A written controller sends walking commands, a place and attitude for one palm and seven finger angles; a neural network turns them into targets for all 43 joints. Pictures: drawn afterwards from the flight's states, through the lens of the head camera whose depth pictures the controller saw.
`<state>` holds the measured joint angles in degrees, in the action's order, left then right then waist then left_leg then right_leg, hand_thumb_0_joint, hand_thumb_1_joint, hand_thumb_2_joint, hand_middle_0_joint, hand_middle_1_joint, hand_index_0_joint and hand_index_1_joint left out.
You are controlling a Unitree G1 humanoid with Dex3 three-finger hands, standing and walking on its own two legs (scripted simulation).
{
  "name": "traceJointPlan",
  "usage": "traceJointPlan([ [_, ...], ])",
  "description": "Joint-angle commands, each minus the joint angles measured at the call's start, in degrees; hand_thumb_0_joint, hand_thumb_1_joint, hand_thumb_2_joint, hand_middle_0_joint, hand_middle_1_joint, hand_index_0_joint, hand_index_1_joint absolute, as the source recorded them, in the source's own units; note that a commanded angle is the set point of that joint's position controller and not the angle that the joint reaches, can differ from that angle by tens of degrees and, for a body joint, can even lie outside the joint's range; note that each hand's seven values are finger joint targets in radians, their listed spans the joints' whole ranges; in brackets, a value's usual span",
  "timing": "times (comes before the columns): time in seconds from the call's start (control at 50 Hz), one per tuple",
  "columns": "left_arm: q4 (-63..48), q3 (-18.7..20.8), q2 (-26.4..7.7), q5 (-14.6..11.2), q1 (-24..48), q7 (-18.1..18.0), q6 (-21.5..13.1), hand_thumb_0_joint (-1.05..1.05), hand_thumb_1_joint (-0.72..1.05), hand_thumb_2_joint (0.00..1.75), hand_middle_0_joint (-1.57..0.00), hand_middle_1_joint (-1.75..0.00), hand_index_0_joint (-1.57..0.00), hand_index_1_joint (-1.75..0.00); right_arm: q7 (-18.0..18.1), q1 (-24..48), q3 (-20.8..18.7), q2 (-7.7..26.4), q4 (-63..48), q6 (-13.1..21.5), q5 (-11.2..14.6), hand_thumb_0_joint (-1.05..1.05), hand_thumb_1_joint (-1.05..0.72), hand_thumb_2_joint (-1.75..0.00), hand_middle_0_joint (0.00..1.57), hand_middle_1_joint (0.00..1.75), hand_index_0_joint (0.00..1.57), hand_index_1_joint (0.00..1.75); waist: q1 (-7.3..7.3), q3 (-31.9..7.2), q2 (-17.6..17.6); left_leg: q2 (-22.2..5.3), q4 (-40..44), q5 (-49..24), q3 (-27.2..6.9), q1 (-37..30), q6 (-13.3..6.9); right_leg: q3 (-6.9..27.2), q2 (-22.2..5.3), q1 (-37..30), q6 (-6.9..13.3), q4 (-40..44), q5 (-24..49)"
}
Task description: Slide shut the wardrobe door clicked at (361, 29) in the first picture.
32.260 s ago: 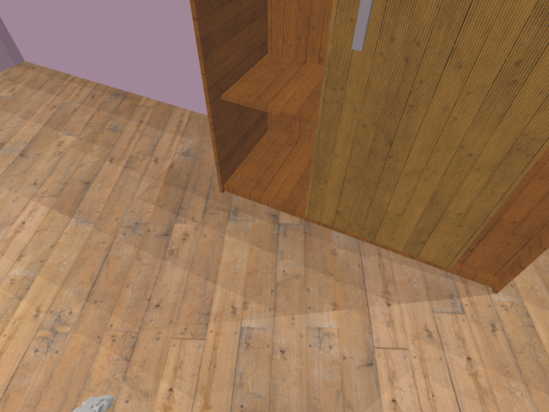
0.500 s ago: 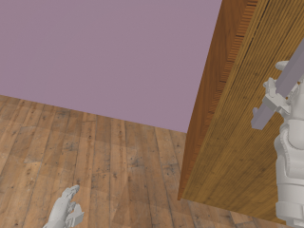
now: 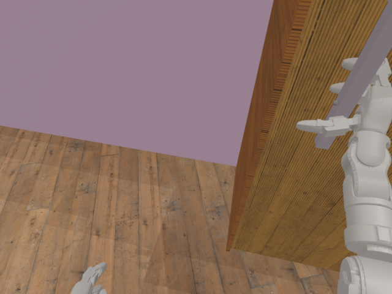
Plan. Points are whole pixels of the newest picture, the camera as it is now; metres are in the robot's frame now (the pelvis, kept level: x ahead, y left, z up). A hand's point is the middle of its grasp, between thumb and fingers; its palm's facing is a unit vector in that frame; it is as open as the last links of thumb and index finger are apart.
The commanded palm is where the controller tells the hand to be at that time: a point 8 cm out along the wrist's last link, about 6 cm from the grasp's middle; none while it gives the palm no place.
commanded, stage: loosen the grip on the handle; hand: right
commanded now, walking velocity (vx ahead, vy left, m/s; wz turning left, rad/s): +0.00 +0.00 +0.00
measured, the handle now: (350, 81) +0.44 -0.24 +0.25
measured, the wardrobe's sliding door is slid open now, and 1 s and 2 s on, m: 0.00 0.00 0.00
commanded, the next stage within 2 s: slip the hand off the handle in 0.16 s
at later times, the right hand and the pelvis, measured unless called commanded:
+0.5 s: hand (342, 103) +0.41 -0.23 +0.23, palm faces +0.32 +0.94 -0.10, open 14.7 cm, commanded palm +0.37 -0.30 +0.22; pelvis +0.04 +0.00 +0.01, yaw +1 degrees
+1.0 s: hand (378, 113) +0.39 -0.29 +0.22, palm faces +0.36 +0.93 -0.11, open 14.7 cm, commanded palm +0.34 -0.33 +0.22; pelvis +0.03 +0.00 +0.00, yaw +1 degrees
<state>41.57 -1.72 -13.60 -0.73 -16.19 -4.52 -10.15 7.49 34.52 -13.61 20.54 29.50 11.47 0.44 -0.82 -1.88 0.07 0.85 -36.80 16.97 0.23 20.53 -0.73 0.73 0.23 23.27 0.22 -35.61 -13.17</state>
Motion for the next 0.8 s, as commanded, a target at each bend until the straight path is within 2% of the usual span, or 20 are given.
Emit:
traceJointPlan([
  [0.0,-9.22,2.67,-7.56,-0.36,7.83,-1.18,-3.25,0.00,0.90,0.90,-0.20,-0.30,-0.20,-0.30,-1.41,26.00,-3.70,14.00,-16.21,3.93,1.85,0.00,0.55,-0.20,0.29,1.20,0.29,1.20,0.28,-12.35,1.10,-1.10,10.83,10.70,-1.30,0.10,0.15,-0.23,-0.19,-7.11,1.44,7.64,-12.65],
  [0.04,-9.24,2.72,-7.45,-0.58,8.03,-1.18,-3.34,0.00,0.90,0.90,-0.20,-0.30,-0.20,-0.30,-1.56,21.63,-3.07,11.77,-17.14,3.22,2.92,0.00,0.55,-0.20,0.26,1.17,0.26,1.17,0.56,-11.12,1.48,-0.92,10.72,8.09,-0.79,0.10,0.01,-0.10,-0.63,-7.95,1.57,7.97,-11.13],
  [0.06,-9.08,2.71,-7.72,-0.53,7.68,-1.27,-3.33,0.00,0.90,0.90,-0.20,-0.30,-0.20,-0.30,-1.53,21.03,-3.48,12.17,-18.48,2.87,3.26,0.00,0.55,-0.20,0.25,1.15,0.25,1.15,0.48,-10.91,1.44,-0.91,10.56,6.04,-0.50,-0.23,-0.03,-0.08,-0.68,-8.49,1.57,8.01,-9.46],
  [0.1,-9.17,2.71,-7.74,-0.49,7.36,-1.44,-3.27,0.00,0.90,0.90,-0.20,-0.30,-0.20,-0.30,-1.27,19.68,-2.95,11.28,-21.11,1.67,3.46,0.00,0.55,-0.20,0.25,1.15,0.25,1.15,0.51,-11.79,2.26,-0.78,9.96,0.61,-0.06,-0.94,-0.24,-0.20,-0.76,-10.22,1.64,7.28,-2.98],
  [0.14,-9.05,2.98,-7.93,-0.39,6.66,-1.44,-2.93,0.00,0.90,0.90,-0.20,-0.30,-0.20,-0.30,-0.90,16.43,-4.24,11.51,-22.18,0.22,3.74,0.00,0.55,-0.20,0.25,1.15,0.25,1.15,0.89,-13.66,0.83,-0.59,9.45,-4.51,0.40,-2.34,-0.24,-0.47,-0.84,-11.66,1.61,6.52,3.46],
  [0.2,-9.57,3.16,-7.50,-0.21,6.34,-1.08,-2.04,0.00,0.90,0.90,-0.20,-0.30,-0.20,-0.30,-0.80,13.26,-5.61,11.65,-27.30,-1.79,4.02,0.00,0.55,-0.20,0.25,1.15,0.25,1.15,1.77,-17.19,2.00,-0.70,7.62,-13.78,0.83,-5.28,-0.28,-1.23,-0.53,-13.87,1.28,5.32,12.46],
  [0.22,-9.73,3.09,-7.37,-0.22,6.63,-0.96,-1.71,0.00,0.90,0.90,-0.20,-0.30,-0.20,-0.30,-0.85,11.37,-5.65,11.04,-27.98,-2.44,4.19,0.00,0.55,-0.20,0.25,1.15,0.25,1.15,2.12,-16.43,2.16,-0.63,7.51,-14.96,0.99,-5.65,-0.38,-1.27,-0.62,-13.74,1.21,5.21,13.61],
  [0.24,-9.07,2.86,-7.43,-0.37,5.89,-0.96,-1.28,0.00,0.90,0.90,-0.20,-0.30,-0.20,-0.30,-0.88,12.36,-3.51,8.63,-24.98,-3.20,4.38,0.00,0.55,-0.20,0.25,1.15,0.25,1.15,0.64,-14.10,0.16,-0.51,7.77,-14.89,1.25,-3.84,-0.04,-1.16,-0.53,-13.15,1.18,5.10,12.96],
  [0.26,-9.16,3.25,-7.61,-0.39,5.59,-1.08,-0.77,0.00,0.90,0.90,-0.20,-0.30,-0.20,-0.30,-0.77,10.17,-6.89,11.56,-24.58,-3.62,4.59,0.00,0.55,-0.20,0.25,1.15,0.25,1.15,1.49,-14.28,-1.44,-0.49,7.96,-14.66,1.17,-4.47,0.13,-1.22,-0.63,-12.41,1.14,5.11,12.47],
  [0.3,-10.25,2.99,-7.27,-0.29,6.77,-1.16,0.02,0.00,0.90,0.90,-0.20,-0.30,-0.20,-0.30,-0.91,10.76,-6.13,11.35,-28.14,-3.71,4.02,0.00,0.55,-0.20,0.25,1.15,0.25,1.15,1.51,-15.38,0.71,-0.63,7.65,-15.20,0.97,-5.09,0.03,-1.54,-0.33,-13.21,1.18,5.17,13.03],
  [0.32,-10.26,2.96,-7.18,-0.23,6.72,-1.22,0.45,0.00,0.90,0.90,-0.20,-0.30,-0.20,-0.30,-0.76,9.83,-7.92,12.80,-28.04,-4.01,3.99,0.00,0.55,-0.20,0.25,1.15,0.25,1.15,2.10,-15.51,0.78,-0.55,7.57,-15.51,0.94,-5.70,-0.15,-1.48,-0.38,-12.85,1.16,5.00,13.34],
  [0.38,-10.88,2.60,-6.87,-0.34,7.31,-1.47,1.70,0.00,0.90,0.90,-0.20,-0.30,-0.20,-0.30,-1.29,8.08,-9.36,13.57,-27.01,-4.64,4.66,0.00,0.55,-0.20,0.25,1.15,0.25,1.15,2.17,-14.62,-0.96,-0.65,8.05,-15.42,0.76,-6.36,0.22,-1.71,-0.15,-11.80,1.21,5.34,12.03],
  [0.4,-10.96,2.60,-6.80,-0.40,7.48,-1.68,2.09,0.00,0.90,0.90,-0.20,-0.30,-0.20,-0.30,-1.46,7.30,-11.19,15.24,-26.10,-4.83,4.86,0.00,0.55,-0.20,0.25,1.15,0.25,1.15,2.45,-14.09,-1.56,-0.66,8.18,-15.58,0.70,-6.84,0.24,-1.73,-0.23,-11.23,1.20,5.45,11.91],
  [0.5,-11.75,2.22,-6.48,-0.64,8.30,-2.25,3.51,0.00,0.90,0.90,-0.20,-0.30,-0.20,-0.30,-3.23,6.63,-13.73,17.77,-25.51,-4.80,5.82,0.00,0.55,-0.20,0.25,1.15,0.25,1.15,2.65,-13.27,-0.29,-0.74,8.52,-15.40,0.26,-7.19,0.38,-2.10,-0.18,-10.30,1.21,5.53,10.92],
  [0.58,-11.52,2.27,-6.88,-0.64,7.83,-2.65,3.70,0.00,0.90,0.90,-0.20,-0.30,-0.20,-0.30,-5.24,8.20,-15.32,20.57,-23.90,-3.58,6.04,0.00,0.55,-0.20,0.25,1.15,0.25,1.15,1.93,-13.15,0.42,-0.78,8.70,-14.66,-0.28,-6.46,0.55,-2.24,-0.14,-9.83,1.49,5.12,9.81],
  [0.62,-11.41,2.31,-6.96,-0.71,7.51,-2.77,3.48,0.00,0.90,0.90,-0.20,-0.30,-0.20,-0.30,-6.85,10.81,-14.12,19.79,-23.77,-2.61,6.44,0.00,0.55,-0.20,0.25,1.15,0.25,1.15,1.15,-13.38,2.03,-0.66,8.62,-13.54,-0.27,-5.00,0.48,-2.11,-0.09,-10.24,1.55,4.62,9.08],
  [0.64,-10.86,2.51,-7.38,-0.75,7.01,-2.90,3.31,0.00,0.90,0.90,-0.20,-0.30,-0.20,-0.30,-7.46,11.26,-15.86,22.17,-21.92,-2.04,6.75,0.00,0.55,-0.20,0.25,1.15,0.25,1.15,0.96,-13.35,0.73,-0.66,8.91,-12.74,-0.60,-4.82,0.71,-2.03,-0.16,-9.75,1.68,4.54,8.15],
  [0.72,-10.60,2.63,-7.67,-1.02,6.54,-3.23,2.82,0.00,0.90,0.90,-0.20,-0.30,-0.20,-0.30,-10.62,12.40,-16.24,23.46,-20.29,0.02,7.71,0.00,0.55,-0.20,0.25,1.15,0.25,1.15,0.93,-13.99,3.85,-0.66,8.46,-11.34,-0.93,-4.00,0.48,-2.00,0.07,-9.15,1.73,3.86,7.14],
  [0.76,-10.12,2.74,-8.17,-1.14,5.73,-3.44,2.50,0.00,0.90,0.90,-0.20,-0.30,-0.20,-0.30,-11.73,12.12,-17.47,24.98,-17.76,0.56,8.44,0.00,0.55,-0.20,0.25,1.15,0.25,1.15,0.79,-13.71,1.38,-0.54,8.47,-10.38,-0.74,-3.57,0.63,-1.55,-0.04,-8.38,1.86,3.85,6.36],
  [0.78,-10.20,2.80,-8.24,-1.10,5.66,-3.47,2.30,0.00,0.90,0.90,-0.20,-0.30,-0.20,-0.30,-12.17,12.50,-17.69,25.38,-18.19,1.00,8.61,0.00,0.55,-0.20,0.25,1.15,0.25,1.15,1.16,-14.56,2.87,-0.58,8.23,-10.22,-0.91,-3.73,0.59,-1.58,0.11,-8.35,1.84,3.71,6.31],
])
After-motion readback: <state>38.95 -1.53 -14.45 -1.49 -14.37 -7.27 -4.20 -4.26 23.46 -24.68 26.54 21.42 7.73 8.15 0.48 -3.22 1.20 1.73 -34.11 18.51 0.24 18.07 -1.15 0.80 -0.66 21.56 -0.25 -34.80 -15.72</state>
